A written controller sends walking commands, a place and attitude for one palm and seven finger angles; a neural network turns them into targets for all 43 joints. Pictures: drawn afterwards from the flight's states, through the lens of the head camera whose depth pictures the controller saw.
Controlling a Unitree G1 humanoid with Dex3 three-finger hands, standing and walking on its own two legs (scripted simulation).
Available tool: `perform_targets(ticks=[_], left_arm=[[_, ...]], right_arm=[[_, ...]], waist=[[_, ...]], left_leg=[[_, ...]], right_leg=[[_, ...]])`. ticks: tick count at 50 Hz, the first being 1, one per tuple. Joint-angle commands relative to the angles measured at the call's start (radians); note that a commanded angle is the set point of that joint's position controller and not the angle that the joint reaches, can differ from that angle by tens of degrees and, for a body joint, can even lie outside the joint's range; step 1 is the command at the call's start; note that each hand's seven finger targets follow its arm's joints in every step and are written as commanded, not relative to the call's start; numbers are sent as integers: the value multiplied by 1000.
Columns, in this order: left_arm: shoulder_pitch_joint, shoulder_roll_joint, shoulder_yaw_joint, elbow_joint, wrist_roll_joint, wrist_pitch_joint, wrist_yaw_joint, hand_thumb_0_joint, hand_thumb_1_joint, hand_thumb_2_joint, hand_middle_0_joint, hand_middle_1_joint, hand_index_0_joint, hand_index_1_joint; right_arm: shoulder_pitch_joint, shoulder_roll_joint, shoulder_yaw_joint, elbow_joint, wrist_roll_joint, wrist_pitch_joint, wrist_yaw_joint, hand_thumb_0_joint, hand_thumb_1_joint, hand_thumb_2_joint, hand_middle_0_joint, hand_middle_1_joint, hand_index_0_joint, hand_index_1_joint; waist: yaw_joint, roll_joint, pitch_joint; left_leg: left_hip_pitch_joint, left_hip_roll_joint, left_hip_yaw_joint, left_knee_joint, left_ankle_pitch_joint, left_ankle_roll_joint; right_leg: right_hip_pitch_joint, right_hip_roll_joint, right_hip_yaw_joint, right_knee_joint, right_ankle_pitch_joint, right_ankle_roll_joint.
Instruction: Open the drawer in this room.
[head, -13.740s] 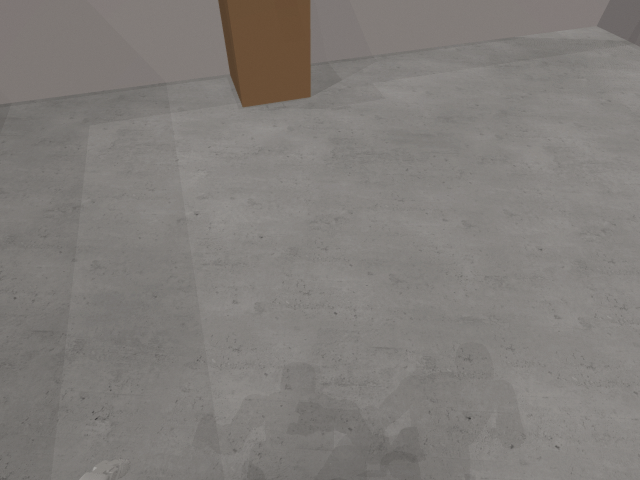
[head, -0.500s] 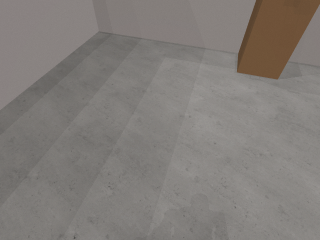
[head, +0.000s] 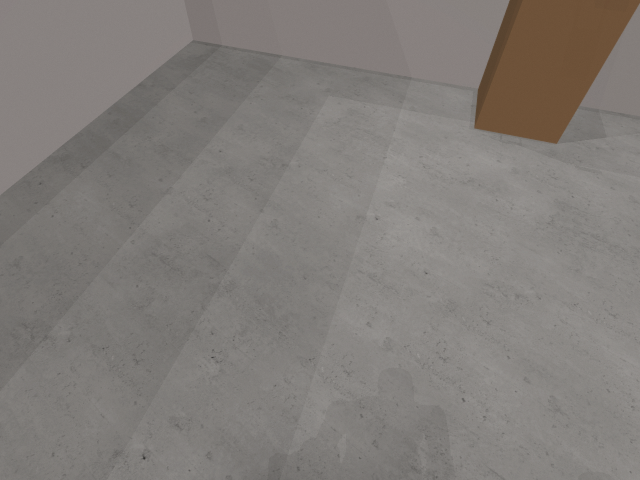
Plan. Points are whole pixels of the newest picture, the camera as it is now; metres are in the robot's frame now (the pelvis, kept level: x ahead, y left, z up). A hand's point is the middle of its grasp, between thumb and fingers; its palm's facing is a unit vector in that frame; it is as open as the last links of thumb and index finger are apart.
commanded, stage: turn or walk to find it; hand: left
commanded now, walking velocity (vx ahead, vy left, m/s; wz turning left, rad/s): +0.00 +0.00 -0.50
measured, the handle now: out of the picture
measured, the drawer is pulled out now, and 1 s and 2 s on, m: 0.00 0.00 0.00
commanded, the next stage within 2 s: stand and wait in 0.48 s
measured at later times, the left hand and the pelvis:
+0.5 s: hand out of the picture +0.01 +0.21 -0.19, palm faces +0.12 -0.97 -0.21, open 7.4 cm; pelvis +0.01 +0.01 -0.01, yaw +5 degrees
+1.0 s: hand out of the picture +0.01 +0.16 -0.17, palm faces +0.17 -0.96 -0.23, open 7.4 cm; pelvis +0.02 -0.03 +0.00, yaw +9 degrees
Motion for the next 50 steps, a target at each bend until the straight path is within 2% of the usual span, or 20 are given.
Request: perform_targets(ticks=[1,5,9,13,18,20,22,23,25,26,29,33,36,38,40,41,42,43,46,50], left_arm=[[70,116,23,-26,4,-10,10,0,900,900,-200,-300,-200,-300],[39,162,21,-17,5,-33,3,0,900,900,-200,-300,-200,-300],[70,116,16,-6,2,-16,11,0,900,900,-200,-300,-200,-300],[75,132,31,-23,5,-4,13,0,900,900,-200,-300,-200,-300],[45,180,54,-70,11,-1,13,0,900,900,-200,-300,-200,-300],[14,197,60,-97,14,-1,12,0,900,900,-200,-300,-200,-300],[-23,208,66,-119,16,2,11,0,900,900,-200,-300,-200,-300],[-33,196,66,-130,16,8,11,0,900,900,-200,-300,-200,-300],[-16,147,61,-139,6,18,10,0,900,900,-200,-300,-200,-300],[-2,143,56,-137,10,20,12,0,900,900,-200,-300,-200,-300],[2,129,44,-120,18,8,1,0,900,900,-200,-300,-200,-300],[5,102,26,-110,12,3,-7,0,900,900,-200,-300,-200,-300],[55,99,21,-85,7,0,-4,0,900,900,-200,-300,-200,-300],[106,131,23,-56,8,-15,1,0,900,900,-200,-300,-200,-300],[54,214,29,-59,10,-31,6,0,900,900,-200,-300,-200,-300],[9,248,33,-80,10,-29,2,0,900,900,-200,-300,-200,-300],[-21,244,36,-79,8,-34,-1,0,900,900,-200,-300,-200,-300],[-24,228,33,-78,8,-34,-1,0,900,900,-200,-300,-200,-300],[6,193,20,-57,1,-39,-1,0,900,900,-200,-300,-200,-300],[39,183,21,-38,-2,-34,3,0,900,900,-200,-300,-200,-300]], right_arm=[[20,-88,-10,-59,-1,-18,-3,0,-900,-900,200,300,200,300],[-6,-169,-20,-41,7,-45,-9,0,-900,-900,200,300,200,300],[-10,-108,-7,-45,6,-31,-6,0,-900,-900,200,300,200,300],[-36,-130,-18,-83,2,-13,-2,0,-900,-900,200,300,200,300],[-42,-134,-32,-136,-2,1,6,0,-900,-900,200,300,200,300],[-40,-133,-39,-152,-5,7,9,0,-900,-900,200,300,200,300],[-27,-142,-44,-162,-6,10,12,0,-900,-900,200,300,200,300],[-15,-155,-47,-170,-7,9,14,0,-900,-900,200,300,200,300],[19,-235,-58,-179,-18,0,9,0,-900,-900,200,300,200,300],[34,-252,-63,-171,-13,-4,-4,0,-900,-900,200,300,200,300],[-22,-227,-54,-184,-12,-9,-14,0,-900,-900,200,300,200,300],[-20,-213,-47,-165,-11,-13,-15,0,-900,-900,200,300,200,300],[-32,-212,-49,-147,-7,-14,-9,0,-900,-900,200,300,200,300],[-48,-207,-49,-135,5,-18,-6,0,-900,-900,200,300,200,300],[-42,-133,-31,-137,15,-23,1,0,-900,-900,200,300,200,300],[-40,-136,-28,-141,10,-23,5,0,-900,-900,200,300,200,300],[-48,-130,-26,-129,0,-13,3,0,-900,-900,200,300,200,300],[-52,-144,-28,-127,-5,-10,1,0,-900,-900,200,300,200,300],[-32,-154,-17,-93,0,-25,-6,0,-900,-900,200,300,200,300],[-30,-159,-11,-71,4,-27,-9,0,-900,-900,200,300,200,300]], waist=[[17,-39,-24],[18,4,-57],[24,25,-10],[29,19,5],[20,-101,-35],[12,-122,-36],[-6,-92,-25],[-13,-23,-29],[-26,282,-29],[-23,286,-66],[2,135,-131],[2,95,-140],[21,118,-133],[46,93,-131],[15,-70,-61],[3,-79,-31],[6,-203,14],[8,-232,54],[4,-110,26],[13,-59,22]], left_leg=[[33,80,-100,-55,31,3],[117,115,-124,-106,113,22],[46,107,-126,-96,133,12],[-24,99,-151,-63,84,18],[-69,43,-81,105,63,-1],[-56,37,-45,188,18,-10],[-31,53,-52,181,22,-8],[-16,82,-122,118,78,14],[-7,236,-556,-186,102,110],[64,270,-628,-246,78,152],[117,240,-519,-206,-15,199],[136,191,-431,-203,37,179],[100,160,-386,-202,23,147],[49,103,-315,-144,8,88],[-61,7,-180,-45,-85,0],[-8,-6,-143,-45,-94,-12],[-12,-8,-118,-3,-82,-21],[-3,2,-108,21,-70,-21],[76,42,-106,-32,104,-12],[101,61,-112,-52,166,-14]], right_leg=[[-64,-136,104,-121,-9,-33],[-18,-103,94,-140,109,-26],[2,-113,61,-108,113,-10],[-9,-126,46,-84,58,-12],[-3,-239,87,-96,97,-72],[-37,-293,89,-79,155,-107],[-79,-285,43,-17,163,-97],[-108,-239,4,45,102,-67],[-183,-12,-72,362,-188,21],[-245,2,26,505,-315,16],[-283,-24,98,552,-249,14],[-203,-5,74,351,-217,21],[-84,9,57,142,-131,20],[56,-4,55,-101,54,23],[63,-186,255,-212,-8,-37],[-39,-233,272,-230,-53,-63],[-95,-228,299,-259,-93,-77],[-129,-226,302,-266,-64,-87],[-79,-162,199,-176,208,-69],[-45,-118,156,-178,181,-37]])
